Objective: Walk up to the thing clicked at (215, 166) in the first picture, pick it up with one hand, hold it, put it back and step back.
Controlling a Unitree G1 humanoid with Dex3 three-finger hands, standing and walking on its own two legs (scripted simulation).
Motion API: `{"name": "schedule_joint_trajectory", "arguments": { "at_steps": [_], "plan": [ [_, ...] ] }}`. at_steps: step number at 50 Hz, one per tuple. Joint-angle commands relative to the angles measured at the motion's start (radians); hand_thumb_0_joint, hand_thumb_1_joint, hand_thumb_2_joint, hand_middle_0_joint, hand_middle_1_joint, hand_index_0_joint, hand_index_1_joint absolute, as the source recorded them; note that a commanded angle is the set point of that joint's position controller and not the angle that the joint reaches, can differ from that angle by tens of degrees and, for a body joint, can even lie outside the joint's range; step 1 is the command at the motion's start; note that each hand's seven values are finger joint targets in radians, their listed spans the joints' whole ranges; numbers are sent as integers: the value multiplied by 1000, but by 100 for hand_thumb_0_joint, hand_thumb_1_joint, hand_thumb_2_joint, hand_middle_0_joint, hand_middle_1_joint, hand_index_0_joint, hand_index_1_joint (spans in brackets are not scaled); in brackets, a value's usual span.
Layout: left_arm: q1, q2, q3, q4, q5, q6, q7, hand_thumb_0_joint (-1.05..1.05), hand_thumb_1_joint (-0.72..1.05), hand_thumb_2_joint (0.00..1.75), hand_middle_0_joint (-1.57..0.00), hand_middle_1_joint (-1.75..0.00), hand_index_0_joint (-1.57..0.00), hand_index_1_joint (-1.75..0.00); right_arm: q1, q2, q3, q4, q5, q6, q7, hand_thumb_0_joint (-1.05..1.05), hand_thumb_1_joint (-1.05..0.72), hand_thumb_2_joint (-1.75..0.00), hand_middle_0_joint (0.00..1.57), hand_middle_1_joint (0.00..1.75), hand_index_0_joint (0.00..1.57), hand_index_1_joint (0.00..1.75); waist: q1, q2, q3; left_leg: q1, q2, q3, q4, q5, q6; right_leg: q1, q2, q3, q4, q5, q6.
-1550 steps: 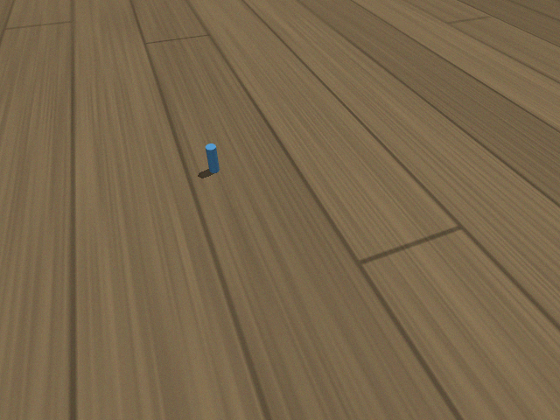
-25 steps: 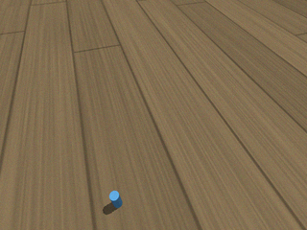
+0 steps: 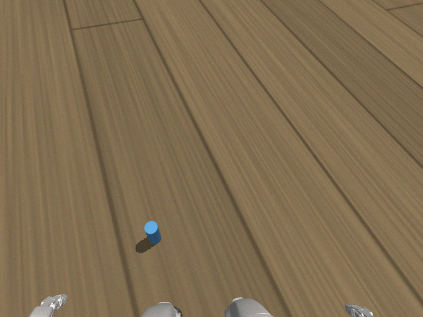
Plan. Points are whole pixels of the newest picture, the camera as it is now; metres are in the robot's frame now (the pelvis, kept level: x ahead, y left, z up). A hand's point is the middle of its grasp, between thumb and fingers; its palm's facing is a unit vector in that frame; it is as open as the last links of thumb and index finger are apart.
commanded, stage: step back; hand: left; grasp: from the side
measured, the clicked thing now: (153, 233) +0.47 +0.20 -0.68
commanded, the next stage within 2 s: none
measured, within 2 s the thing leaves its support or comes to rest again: neither
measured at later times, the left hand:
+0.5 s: hand out of the picture +0.00 +0.27 -0.15, palm faces +0.03 -0.93 -0.38, open 7.4 cm
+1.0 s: hand out of the picture -0.21 +0.23 -0.14, palm faces -0.01 -0.91 -0.41, open 7.4 cm
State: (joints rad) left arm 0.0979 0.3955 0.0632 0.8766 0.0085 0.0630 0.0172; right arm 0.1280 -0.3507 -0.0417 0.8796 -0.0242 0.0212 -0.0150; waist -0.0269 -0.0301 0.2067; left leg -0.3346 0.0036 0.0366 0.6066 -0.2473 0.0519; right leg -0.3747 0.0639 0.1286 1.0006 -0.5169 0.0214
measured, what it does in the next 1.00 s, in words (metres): walks backwards: right foot, then left foot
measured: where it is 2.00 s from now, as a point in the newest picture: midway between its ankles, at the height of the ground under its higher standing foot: outside the picture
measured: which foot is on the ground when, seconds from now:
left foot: down 0.00-0.12, up 0.14-0.40, down 0.42-0.86, up 0.88-1.00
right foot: up 0.00-0.08, down 0.10-0.44, up 0.46-0.82, down 0.84-1.00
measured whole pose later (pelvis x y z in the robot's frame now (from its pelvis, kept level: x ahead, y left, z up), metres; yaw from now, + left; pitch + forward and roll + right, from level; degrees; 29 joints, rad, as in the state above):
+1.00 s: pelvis -0.29 -0.04 +0.00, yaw +0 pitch -2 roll +2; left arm 0.20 0.35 0.07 0.83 0.04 0.06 -0.01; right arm 0.18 -0.42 -0.05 0.85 0.00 0.05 -0.02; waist 0.01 0.02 0.15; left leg -0.52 -0.12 -0.13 1.13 -0.45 -0.01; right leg -0.29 -0.02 0.04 0.66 -0.32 -0.01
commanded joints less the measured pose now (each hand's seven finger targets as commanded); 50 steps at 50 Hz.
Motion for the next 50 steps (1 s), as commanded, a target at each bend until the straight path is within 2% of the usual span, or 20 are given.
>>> {"name": "schedule_joint_trajectory", "arguments": {
  "at_steps": [1, 4, 5, 6, 7, 10, 17, 20, 21, 22, 23, 26, 32, 38, 41, 42, 43, 44, 46, 50],
  "plan": [
    [76, 155, 61, -64, 7, -35, 3, 0, 90, 90, -20, -30, -20, -30, 14, -289, -76, -77, -2, -8, -15, 0, -90, -90, 20, 30, 20, 30, 3, 199, -310, 240, 251, -261, -80, 448, 171, 47, -43, -73, -277, 61, -15],
    [179, 160, 70, -29, 22, -46, 1, 0, 90, 90, -20, -30, -20, -30, -22, -285, -70, -86, 14, 5, -7, 0, -90, -90, 20, 30, 20, 30, 56, 155, -312, 60, 203, -219, -26, 251, 85, 246, -53, -91, -539, 310, -63],
    [176, 220, 85, -38, 37, -52, 1, 0, 90, 90, -20, -30, -20, -30, -15, -239, -59, -92, 21, 7, -5, 0, -90, -90, 20, 30, 20, 30, 48, 0, -286, -107, 114, -184, 90, 76, 19, 288, -195, 142, -589, 328, -113],
    [108, 314, 106, -68, 20, -48, -5, 0, 90, 90, -20, -30, -20, -30, -51, -202, -54, -102, 26, 10, -10, 0, -90, -90, 20, 30, 20, 30, 66, -223, -210, -143, -98, -62, 303, -271, -40, 127, -395, 361, -685, 403, -281],
    [45, 343, 108, -113, 32, -56, -3, 0, 90, 90, -20, -30, -20, -30, -51, -229, -67, -92, 15, 18, -19, 0, -90, -90, 20, 30, 20, 30, 66, -218, -163, -110, -93, -159, 521, -396, -55, -13, -479, 455, -696, 442, -359],
    [-59, 226, 82, -141, 19, -57, 10, 0, 90, 90, -20, -30, -20, -30, 50, -232, -60, -41, 36, 13, -14, 0, -90, -90, 20, 30, 20, 30, -9, -97, -148, -127, -136, -203, 623, -238, -57, 40, -295, 145, -601, 608, -240],
    [50, 202, 72, -164, 23, -38, 14, 0, 90, 90, -20, -30, -20, -30, 50, -211, -47, -67, 17, -9, -12, 0, -90, -90, 20, 30, 20, 30, 66, -163, -246, -76, -48, -70, 116, -252, -65, 313, -282, 91, -454, 717, -219],
    [25, 203, 60, -182, 5, -19, 4, 0, 90, 90, -20, -30, -20, -30, 124, -218, -67, -40, -3, -23, -9, 0, -90, -90, 20, 30, 20, 30, 19, -97, -270, 131, -10, -81, -206, 105, -37, 185, -221, 47, -335, 600, -142],
    [54, 164, 51, -194, 2, -15, 1, 0, 90, 90, -20, -30, -20, -30, 118, -295, -85, -53, -21, -27, -8, 0, -90, -90, 20, 30, 20, 30, 33, 75, -274, 219, 168, -326, -225, 229, 21, 10, -126, -1, -229, 360, -82],
    [-27, 173, 57, -212, -4, -18, 13, 0, 90, 90, -20, -30, -20, -30, 71, -404, -102, -75, -10, -23, 4, 0, -90, -90, 20, 30, 20, 30, -15, 295, -258, 137, 348, -537, -260, 418, 175, -74, 28, -72, -50, -90, -43],
    [-67, 189, 70, -199, 13, -17, 25, 0, 90, 90, -20, -30, -20, -30, 82, -403, -110, -75, -16, -27, 0, 0, -90, -90, 20, 30, 20, 30, -44, 241, -240, 76, 393, -611, -267, 407, 241, -64, 31, 61, 122, -144, -41],
    [27, 174, 67, -147, -9, -18, 20, 0, 90, 90, -20, -30, -20, -30, -7, -287, -71, -85, -8, -32, -20, 0, -90, -90, 20, 30, 20, 30, 45, 128, -218, 155, 263, -328, -159, 553, 166, -143, 39, 90, 274, -27, -48],
    [62, 168, 71, -152, 8, -24, 9, 0, 90, 90, -20, -30, -20, -30, 52, -269, -74, -106, -3, -27, -23, 0, -90, -90, 20, 30, 20, 30, -1, 161, -241, 269, 250, -282, -121, 540, 205, -130, 22, 27, 128, -13, 11],
    [133, 160, 73, -112, 9, -29, -9, 0, 90, 90, -20, -30, -20, -30, 20, -308, -85, -139, -9, -9, -12, 0, -90, -90, 20, 30, 20, 30, 11, 254, -286, 163, 250, -278, -137, 307, 162, 77, -40, -88, -276, 50, -19],
    [252, 183, 88, -60, 27, -37, -15, 0, 90, 90, -20, -30, -20, -30, -22, -284, -77, -146, 6, 9, -7, 0, -90, -90, 20, 30, 20, 30, 69, 168, -293, -56, 168, -228, -49, 70, 47, 280, -73, -47, -544, 213, -75],
    [226, 256, 109, -82, 43, -43, -17, 0, 90, 90, -20, -30, -20, -30, -2, -225, -63, -158, 12, 10, -7, 0, -90, -90, 20, 30, 20, 30, 56, -63, -243, -264, 7, -177, 140, -175, -23, 298, -257, 256, -629, 138, -136],
    [132, 364, 129, -128, 37, -37, -16, 0, 90, 90, -20, -30, -20, -30, -50, -219, -67, -168, 14, 9, -25, 0, -90, -90, 20, 30, 20, 30, 96, -253, -197, -210, -107, -133, 404, -364, -61, 29, -474, 439, -728, 159, -309],
    [50, 355, 123, -164, 34, -47, -9, 0, 90, 90, -20, -30, -20, -30, -37, -261, -80, -153, 15, 12, -27, 0, -90, -90, 20, 30, 20, 30, 63, -221, -147, -157, -66, -221, 565, -344, -70, -94, -506, 465, -739, 190, -343],
    [-61, 237, 86, -178, 31, -50, 2, 0, 90, 90, -20, -30, -20, -30, 49, -244, -71, -101, 25, 5, -22, 0, -90, -90, 20, 30, 20, 30, -7, -71, -122, -146, -128, -220, 617, -215, -60, -58, -314, 143, -621, 435, -229],
    [2, 210, 85, -184, 39, -45, 7, 0, 90, 90, -20, -30, -20, -30, 83, -231, -56, -90, 20, -4, -23, 0, -90, -90, 20, 30, 20, 30, 41, -138, -180, -143, -111, -151, 521, -243, -79, 124, -283, 62, -543, 549, -219]
  ]
}}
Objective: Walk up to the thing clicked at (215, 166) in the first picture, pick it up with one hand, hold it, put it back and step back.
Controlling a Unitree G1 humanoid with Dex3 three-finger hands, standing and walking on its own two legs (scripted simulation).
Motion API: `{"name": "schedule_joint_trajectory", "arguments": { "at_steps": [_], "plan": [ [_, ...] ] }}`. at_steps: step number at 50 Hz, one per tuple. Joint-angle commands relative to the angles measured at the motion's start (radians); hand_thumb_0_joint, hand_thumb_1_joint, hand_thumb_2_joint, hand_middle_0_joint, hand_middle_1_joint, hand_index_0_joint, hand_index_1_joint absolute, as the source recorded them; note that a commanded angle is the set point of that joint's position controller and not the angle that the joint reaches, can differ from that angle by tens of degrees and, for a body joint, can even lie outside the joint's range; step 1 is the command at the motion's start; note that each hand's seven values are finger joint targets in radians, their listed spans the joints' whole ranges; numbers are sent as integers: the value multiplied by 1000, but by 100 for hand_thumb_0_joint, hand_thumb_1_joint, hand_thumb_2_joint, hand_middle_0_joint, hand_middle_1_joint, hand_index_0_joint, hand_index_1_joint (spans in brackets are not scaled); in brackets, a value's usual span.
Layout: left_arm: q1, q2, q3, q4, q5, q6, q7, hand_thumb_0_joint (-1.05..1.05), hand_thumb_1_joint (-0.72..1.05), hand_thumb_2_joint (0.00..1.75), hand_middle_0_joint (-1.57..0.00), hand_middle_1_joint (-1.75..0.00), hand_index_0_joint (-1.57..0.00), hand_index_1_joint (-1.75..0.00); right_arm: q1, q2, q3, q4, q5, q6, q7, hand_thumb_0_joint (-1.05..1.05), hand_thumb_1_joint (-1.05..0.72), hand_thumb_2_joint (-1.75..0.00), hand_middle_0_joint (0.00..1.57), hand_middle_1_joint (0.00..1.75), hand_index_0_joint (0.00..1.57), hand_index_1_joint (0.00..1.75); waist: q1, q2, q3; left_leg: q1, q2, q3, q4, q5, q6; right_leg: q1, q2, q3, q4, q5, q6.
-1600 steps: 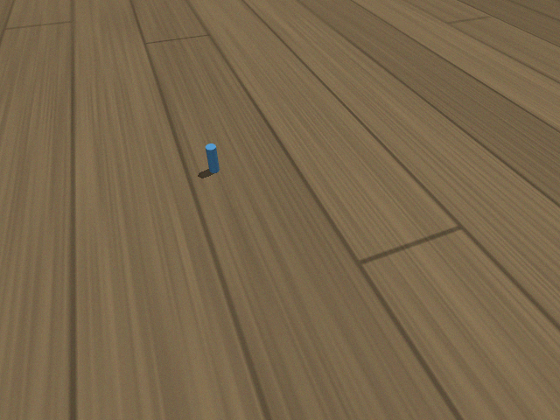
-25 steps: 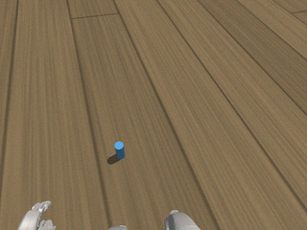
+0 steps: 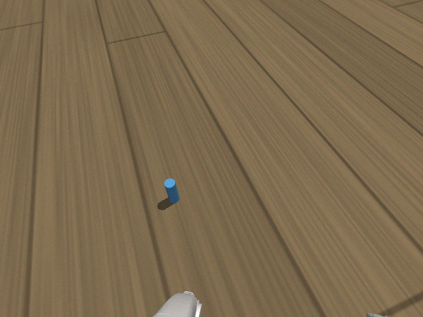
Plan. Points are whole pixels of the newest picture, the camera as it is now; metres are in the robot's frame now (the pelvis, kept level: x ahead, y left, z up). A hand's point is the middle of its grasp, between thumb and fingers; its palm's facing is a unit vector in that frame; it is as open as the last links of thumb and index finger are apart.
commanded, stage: step back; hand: left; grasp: from the side
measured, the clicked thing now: (172, 191) +0.75 +0.24 -0.68
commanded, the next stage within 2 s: stand in 1.70 s
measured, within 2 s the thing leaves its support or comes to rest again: neither
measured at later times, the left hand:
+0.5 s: hand out of the picture -0.09 +0.25 -0.15, palm faces +0.00 -0.92 -0.40, open 7.4 cm
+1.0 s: hand out of the picture -0.24 +0.25 -0.14, palm faces +0.06 -0.92 -0.39, open 7.4 cm
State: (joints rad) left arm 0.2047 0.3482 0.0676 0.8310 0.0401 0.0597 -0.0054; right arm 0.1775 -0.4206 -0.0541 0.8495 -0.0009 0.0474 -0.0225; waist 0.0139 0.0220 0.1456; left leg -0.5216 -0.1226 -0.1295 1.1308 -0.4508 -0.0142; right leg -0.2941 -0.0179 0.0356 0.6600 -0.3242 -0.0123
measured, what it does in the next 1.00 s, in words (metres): walks backwards: left foot, then right foot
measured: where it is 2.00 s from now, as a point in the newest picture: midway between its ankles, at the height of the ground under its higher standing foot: outside the picture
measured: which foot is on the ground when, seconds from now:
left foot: up 0.00-0.14, down 0.16-0.54, up 0.56-0.78, down 0.80-1.00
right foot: down 0.00-0.18, up 0.20-0.48, down 0.50-1.00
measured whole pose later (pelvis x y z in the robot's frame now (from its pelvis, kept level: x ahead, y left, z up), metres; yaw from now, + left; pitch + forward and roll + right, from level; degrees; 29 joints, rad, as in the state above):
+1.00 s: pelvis -0.28 -0.04 +0.00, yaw +4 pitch -3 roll +1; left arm 0.24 0.43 0.07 0.98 0.02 0.01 -0.03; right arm 0.25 -0.35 -0.04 0.98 -0.05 -0.01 0.03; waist -0.01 -0.03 0.06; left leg -0.23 -0.02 -0.02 0.56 -0.29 0.02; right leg -0.34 -0.02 0.02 0.78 -0.46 -0.01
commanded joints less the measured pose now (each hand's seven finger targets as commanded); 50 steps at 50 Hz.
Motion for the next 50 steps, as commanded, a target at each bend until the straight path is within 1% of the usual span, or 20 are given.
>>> {"name": "schedule_joint_trajectory", "arguments": {
  "at_steps": [1, 5, 7, 8, 10, 11, 14, 21, 24, 25, 26, 27, 31, 36, 39, 40, 41, 42, 44, 50],
  "plan": [
    [-86, 259, 79, -136, 8, -38, 33, 0, 90, 90, -20, -30, -20, -30, 17, -152, -40, -68, -6, -32, -15, 0, -90, -90, 20, 30, 20, 30, 17, -200, -125, 31, 28, 36, -79, -68, -13, 98, -214, 163, -195, 366, -192],
    [-67, 272, 74, -140, -4, -25, 37, 0, 90, 90, -20, -30, -20, -30, 55, -140, -42, -54, -19, -39, -11, 0, -90, -90, 20, 30, 20, 30, 20, -233, -190, 132, 89, 111, -445, -26, 5, 208, -236, 182, -102, 481, -177],
    [-69, 270, 60, -144, -17, -10, 29, 0, 90, 90, -20, -30, -20, -30, 117, -142, -48, -20, -21, -44, -9, 0, -90, -90, 20, 30, 20, 30, -14, -181, -208, 287, 87, 145, -706, 207, 24, 122, -188, 139, -18, 417, -127],
    [-49, 235, 48, -149, -18, -6, 26, 0, 90, 90, -20, -30, -20, -30, 103, -180, -61, -25, -32, -47, -9, 0, -90, -90, 20, 30, 20, 30, -3, -88, -216, 354, 184, -3, -733, 283, 59, 16, -137, 109, 36, 274, -76],
    [-155, 243, 66, -171, -20, -9, 41, 0, 90, 90, -20, -30, -20, -30, 48, -359, -95, -62, -37, -44, 1, 0, -90, -90, 20, 30, 20, 30, -70, 207, -189, 227, 545, -439, -794, 552, 320, -145, 72, 48, 409, -345, 5],
    [-174, 249, 70, -155, -13, -3, 43, 0, 90, 90, -20, -30, -20, -30, 25, -317, -94, -56, -41, -51, -4, 0, -90, -90, 20, 30, 20, 30, -56, 119, -157, 179, 530, -385, -777, 586, 327, -130, 79, 140, 548, -324, -2],
    [-61, 235, 70, -98, -35, -2, 35, 0, 90, 90, -20, -30, -20, -30, -56, -227, -54, -70, -35, -54, -20, 0, -90, -90, 20, 30, 20, 30, 21, 73, -141, 223, 399, -133, -675, 698, 247, -171, 102, 149, 656, -215, -6],
    [-32, 214, 58, -83, -21, -20, 16, 0, 90, 90, -20, -30, -20, -30, -11, -229, -63, -88, -41, -33, -12, 0, -90, -90, 20, 30, 20, 30, -28, 181, -208, 371, 374, -98, -629, 602, 237, -73, 37, 14, 155, -194, 26],
    [100, 206, 57, -1, -15, -41, 16, 0, 90, 90, -20, -30, -20, -30, -62, -243, -62, -92, -27, -9, -2, 0, -90, -90, 20, 30, 20, 30, 28, 173, -284, 294, 333, -45, -557, 413, 175, 138, 57, -66, -224, 13, -11],
    [103, 251, 71, 7, -1, -49, 17, 0, 90, 90, -20, -30, -20, -30, -50, -197, -50, -92, -25, -4, 2, 0, -90, -90, 20, 30, 20, 30, 20, 80, -251, 137, 273, -18, -481, 254, 120, 211, 9, 62, -246, 1, -32],
    [105, 340, 95, -7, 10, -56, 18, 0, 90, 90, -20, -30, -20, -30, -44, -128, -30, -115, -21, -8, 3, 0, -90, -90, 20, 30, 20, 30, 24, -184, -200, -103, 112, 51, -302, -15, 49, 234, -194, 386, -302, -61, -93],
    [27, 442, 113, -41, 13, -53, 20, 0, 90, 90, -20, -30, -20, -30, -121, -149, -47, -126, -23, -6, -16, 0, -90, -90, 20, 30, 20, 30, 76, -287, -148, -32, 58, -19, -97, -177, 12, -66, -406, 570, -365, -31, -271],
    [-137, 308, 77, -62, 10, -72, 35, 0, 90, 90, -20, -30, -20, -30, -24, -171, -51, -47, -6, -15, -7, 0, -90, -90, 20, 30, 20, 30, -30, -128, -81, 29, 30, -36, 64, 18, 1, -107, -214, 222, -250, 60, -174],
    [-27, 322, 89, -28, 19, -82, 25, 0, 90, 90, -20, -30, -20, -30, -59, -170, -52, -36, -33, -39, 24, 0, -90, -90, 20, 30, 20, 30, 55, -204, -95, 32, 109, 55, -327, -73, -8, 75, -230, 278, -292, -363, -176],
    [-45, 316, 67, -13, 6, -67, 13, 0, 90, 90, -20, -30, -20, -30, 36, -145, -59, 36, -28, -62, 31, 0, -90, -90, 20, 30, 20, 30, 2, -179, -109, 357, 85, 135, -705, 20, 32, -69, -189, 181, -220, -312, -132],
    [-3, 265, 45, -3, 6, -60, 12, 0, 90, 90, -20, -30, -20, -30, 71, -165, -72, 60, -39, -70, 27, 0, -90, -90, 20, 30, 20, 30, -17, -72, -121, 486, 100, 64, -751, 33, 47, -173, -133, 119, -90, -286, -95],
    [-5, 191, 22, -14, -12, -61, 7, 0, 90, 90, -20, -30, -20, -30, 81, -225, -83, 55, -50, -78, 21, 0, -90, -90, 20, 30, 20, 30, -27, 142, -125, 524, 320, -343, -887, -263, 126, -351, -24, 19, 91, -254, -15],
    [-104, 260, 47, -5, -17, -66, 15, 0, 90, 90, -20, -30, -20, -30, 55, -313, -89, 40, -49, -80, 24, 0, -90, -90, 20, 30, 20, 30, -64, 139, -71, 275, 462, -531, -955, -474, 241, -291, -11, 17, 201, -273, -2],
    [-68, 262, 49, 22, -24, -74, 3, 0, 90, 90, -20, -30, -20, -30, -44, -227, -64, 32, -46, -98, 22, 0, -90, -90, 20, 30, 20, 30, 0, 27, -21, 233, 386, -349, -913, -280, 210, -199, -41, 69, 245, -141, -6],
    [-14, 229, 52, 76, -15, -90, -14, 0, 90, 90, -20, -30, -20, -30, -9, -213, -69, 42, -48, -81, 30, 0, -90, -90, 20, 30, 20, 30, -16, 142, -67, 186, 309, -142, -836, -180, 167, 17, 25, -65, -28, -127, -5]
  ]
}}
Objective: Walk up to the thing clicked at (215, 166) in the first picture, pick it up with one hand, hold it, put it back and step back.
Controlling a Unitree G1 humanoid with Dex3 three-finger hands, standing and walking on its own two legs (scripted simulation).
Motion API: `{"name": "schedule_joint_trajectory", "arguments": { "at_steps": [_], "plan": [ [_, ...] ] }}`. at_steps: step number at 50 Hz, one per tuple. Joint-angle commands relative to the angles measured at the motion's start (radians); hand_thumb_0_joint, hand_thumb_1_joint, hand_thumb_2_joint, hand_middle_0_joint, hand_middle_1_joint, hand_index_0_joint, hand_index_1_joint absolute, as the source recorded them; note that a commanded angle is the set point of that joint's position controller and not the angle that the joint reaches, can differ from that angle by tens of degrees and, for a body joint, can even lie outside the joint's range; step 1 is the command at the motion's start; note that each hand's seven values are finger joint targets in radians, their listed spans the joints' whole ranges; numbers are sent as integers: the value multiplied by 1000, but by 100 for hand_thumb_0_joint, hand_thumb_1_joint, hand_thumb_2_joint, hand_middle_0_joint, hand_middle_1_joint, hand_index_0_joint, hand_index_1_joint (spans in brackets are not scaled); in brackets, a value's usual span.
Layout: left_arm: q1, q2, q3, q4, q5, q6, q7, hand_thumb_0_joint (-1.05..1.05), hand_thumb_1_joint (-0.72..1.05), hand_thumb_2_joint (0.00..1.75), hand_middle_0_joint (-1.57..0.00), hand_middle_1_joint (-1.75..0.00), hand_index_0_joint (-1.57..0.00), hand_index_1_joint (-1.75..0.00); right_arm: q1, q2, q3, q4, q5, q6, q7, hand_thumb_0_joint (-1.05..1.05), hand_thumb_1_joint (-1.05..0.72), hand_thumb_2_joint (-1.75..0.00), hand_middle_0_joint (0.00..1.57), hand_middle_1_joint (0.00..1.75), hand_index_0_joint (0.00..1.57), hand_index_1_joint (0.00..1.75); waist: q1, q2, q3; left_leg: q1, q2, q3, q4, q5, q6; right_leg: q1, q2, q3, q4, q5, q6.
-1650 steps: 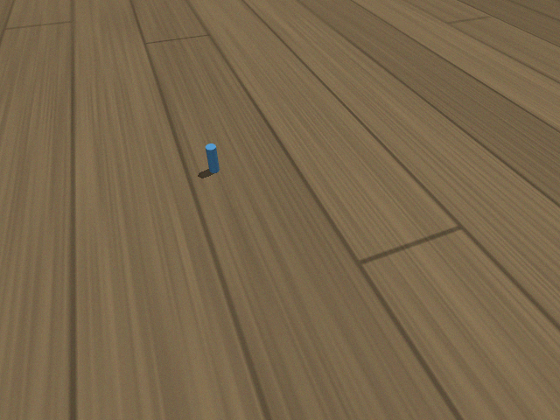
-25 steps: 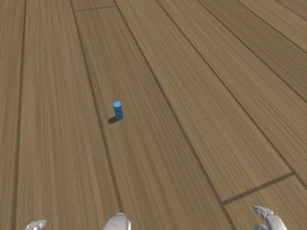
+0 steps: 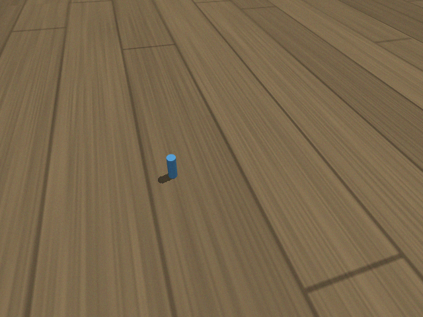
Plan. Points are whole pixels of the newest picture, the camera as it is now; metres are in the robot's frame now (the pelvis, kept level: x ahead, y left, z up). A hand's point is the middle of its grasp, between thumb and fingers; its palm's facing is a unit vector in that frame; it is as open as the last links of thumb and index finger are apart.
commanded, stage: step back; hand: left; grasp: from the side
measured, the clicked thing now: (172, 166) +1.05 +0.21 -0.69
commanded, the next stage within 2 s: stand in 0.70 s
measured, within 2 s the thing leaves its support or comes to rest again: neither
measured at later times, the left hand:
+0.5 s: hand out of the picture +0.11 +0.28 -0.16, palm faces +0.02 -0.94 -0.35, open 7.4 cm
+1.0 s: hand out of the picture +0.14 +0.27 -0.14, palm faces -0.04 -0.94 -0.33, open 7.4 cm
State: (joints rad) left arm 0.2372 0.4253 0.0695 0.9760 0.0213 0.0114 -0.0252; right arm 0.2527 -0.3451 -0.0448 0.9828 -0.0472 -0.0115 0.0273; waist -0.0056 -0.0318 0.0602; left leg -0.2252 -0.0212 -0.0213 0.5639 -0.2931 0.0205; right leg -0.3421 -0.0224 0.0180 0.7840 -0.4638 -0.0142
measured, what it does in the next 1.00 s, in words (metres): steps on the spot: left foot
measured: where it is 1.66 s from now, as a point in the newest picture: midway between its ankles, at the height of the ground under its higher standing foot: outside the picture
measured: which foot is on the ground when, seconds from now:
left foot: down 0.00-0.08, up 0.10-0.32, down 0.34-1.00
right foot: down 0.00-1.00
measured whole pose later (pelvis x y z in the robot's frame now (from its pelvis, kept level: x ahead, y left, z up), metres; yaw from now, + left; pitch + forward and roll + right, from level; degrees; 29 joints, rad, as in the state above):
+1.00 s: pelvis +0.04 +0.02 +0.02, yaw +0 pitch -3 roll +0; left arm 0.08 0.35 0.00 1.12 0.01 -0.02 -0.01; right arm 0.05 -0.34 -0.01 1.14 -0.01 -0.01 0.02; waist -0.01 -0.01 0.07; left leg -0.16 0.02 0.03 0.35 -0.14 0.00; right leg -0.08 -0.03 0.02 0.34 -0.22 0.03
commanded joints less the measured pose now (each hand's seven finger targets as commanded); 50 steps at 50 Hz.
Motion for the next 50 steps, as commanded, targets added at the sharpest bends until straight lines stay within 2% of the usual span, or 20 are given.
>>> {"name": "schedule_joint_trajectory", "arguments": {
  "at_steps": [1, 2, 3, 4, 5, 6, 9, 13, 16, 17, 18, 19, 20, 23, 26, 30, 34, 41, 45, 50],
  "plan": [
    [-12, 137, 49, -49, 5, -47, 11, 0, 90, 90, -20, -30, -20, -30, -102, -280, -76, -94, 6, -13, -18, 0, -90, -90, 20, 30, 20, 30, 29, 186, 8, -155, 199, -218, -227, -326, 115, 166, 36, -60, -265, 91, -13],
    [20, 141, 49, -32, 10, -54, 19, 0, 90, 90, -20, -30, -20, -30, -119, -251, -65, -99, 13, -6, -18, 0, -90, -90, 20, 30, 20, 30, 54, 145, -1, -189, 159, -171, -147, -290, 84, 246, 50, -60, -346, 131, -19],
    [58, 164, 59, -19, 17, -60, 28, 0, 90, 90, -20, -30, -20, -30, -91, -201, -50, -100, 19, -1, -22, 0, -90, -90, 20, 30, 20, 30, 68, 42, -30, -265, 117, -130, -4, -232, 48, 359, -3, 69, -407, 89, -30],
    [89, 252, 80, -19, 26, -67, 36, 0, 90, 90, -20, -30, -20, -30, -113, -154, -37, -122, 22, -2, -24, 0, -90, -90, 20, 30, 20, 30, 91, -164, -20, -449, -34, -48, 248, -259, 2, 378, -219, 460, -558, -184, -110],
    [32, 300, 86, -46, 27, -71, 35, 0, 90, 90, -20, -30, -20, -30, -132, -212, -52, -116, 14, 1, -36, 0, -90, -90, 20, 30, 20, 30, 83, -104, 52, -388, 2, -109, 346, -276, -5, 181, -363, 577, -611, -332, -193],
    [-32, 283, 85, -72, 18, -75, 36, 0, 90, 90, -20, -30, -20, -30, -86, -244, -62, -97, 18, -5, -34, 0, -90, -90, 20, 30, 20, 30, 51, -43, 81, -364, 29, -137, 378, -221, -7, 138, -365, 543, -599, -305, -224],
    [-74, 220, 66, -75, 10, -87, 38, 0, 90, 90, -20, -30, -20, -30, -27, -220, -59, -51, 21, -14, -26, 0, -90, -90, 20, 30, 20, 30, 23, -58, 40, -279, 52, -124, 319, -116, -15, 137, -256, 306, -533, -25, -163],
    [-99, 206, 47, -79, 7, -77, 31, 0, 90, 90, -20, -30, -20, -30, -51, -191, -49, -42, 17, -18, -18, 0, -90, -90, 20, 30, 20, 30, 25, -127, -2, -108, 45, 3, 101, -94, -28, 83, -209, 139, -439, 280, -144],
    [-120, 181, 25, -84, -6, -57, 31, 0, 90, 90, -20, -30, -20, -30, -31, -183, -53, -12, 16, -26, -29, 0, -90, -90, 20, 30, 20, 30, -8, -75, -57, 79, 20, 43, -96, 118, -16, 45, -163, 67, -277, 472, -94],
    [-110, 154, 12, -83, -11, -52, 32, 0, 90, 90, -20, -30, -20, -30, -31, -203, -59, -9, 12, -30, -37, 0, -90, -90, 20, 30, 20, 30, -12, -25, -83, 133, 66, -18, -121, 201, 1, 21, -133, 47, -224, 474, -64],
    [-78, 117, -2, -83, -23, -45, 31, 0, 90, 90, -20, -30, -20, -30, -64, -247, -60, -23, 10, -37, -43, 0, -90, -90, 20, 30, 20, 30, 10, 103, -114, 132, 209, -206, -171, 238, 48, 0, -57, 10, -159, 363, -15],
    [-82, 141, 6, -61, -34, -34, 36, 0, 90, 90, -20, -30, -20, -30, -110, -300, -61, -34, 21, -35, -41, 0, -90, -90, 20, 30, 20, 30, 22, 154, -112, -1, 292, -298, -196, 171, 139, 81, -3, -17, -119, 109, -5],
    [-87, 146, 7, -47, -25, -32, 38, 0, 90, 90, -20, -30, -20, -30, -139, -303, -62, -30, 18, -34, -40, 0, -90, -90, 20, 30, 20, 30, 25, 145, -94, -33, 305, -304, -200, 167, 156, 124, -6, -8, -153, 44, -10],
    [-52, 149, 3, -3, -17, -47, 39, 0, 90, 90, -20, -30, -20, -30, -204, -246, -35, -24, 27, -29, -40, 0, -90, -90, 20, 30, 20, 30, 50, 158, -110, -40, 219, -163, -139, 265, 67, 200, -43, 35, -290, 250, -20],
    [-110, 168, 7, 8, -20, -51, 36, 0, 90, 90, -20, -30, -20, -30, -205, -216, -24, 5, 33, -30, -42, 0, -90, -90, 20, 30, 20, 30, 17, 108, -130, 13, 154, -78, -115, 313, 13, 209, -79, 72, -315, 433, -26],
    [-119, 159, 0, 34, -19, -51, 40, 0, 90, 90, -20, -30, -20, -30, -248, -211, -23, 29, 36, -28, -42, 0, -90, -90, 20, 30, 20, 30, 21, 64, -147, 83, 168, -59, -116, 367, 26, 207, -79, 61, -353, 484, -16],
    [-159, 158, -1, 45, -16, -49, 39, 0, 90, 90, -20, -30, -20, -30, -277, -201, -21, 49, 32, -24, -40, 0, -90, -90, 20, 30, 20, 30, 13, 44, -119, 72, 162, -44, -159, 299, 12, 211, -85, 71, -392, 461, -14],
    [-184, 138, -28, 80, -17, -55, 34, 0, 90, 90, -20, -30, -20, -30, -272, -197, -12, 77, 43, -26, -25, 0, -90, -90, 20, 30, 20, 30, 0, 24, -127, 169, 161, -53, -222, 360, 1, 226, -103, 65, -477, 458, 5],
    [-194, 138, -28, 92, -14, -52, 32, 0, 90, 90, -20, -30, -20, -30, -278, -198, -10, 88, 41, -25, -24, 0, -90, -90, 20, 30, 20, 30, 2, 40, -89, 138, 155, -55, -268, 236, -7, 213, -104, 70, -514, 338, 7],
    [-185, 133, -30, 100, -13, -52, 30, 0, 90, 90, -20, -30, -20, -30, -269, -207, -11, 101, 41, -26, -23, 0, -90, -90, 20, 30, 20, 30, 4, 47, -97, 148, 154, -52, -281, 217, -11, 212, -105, 68, -523, 327, 5]
  ]
}}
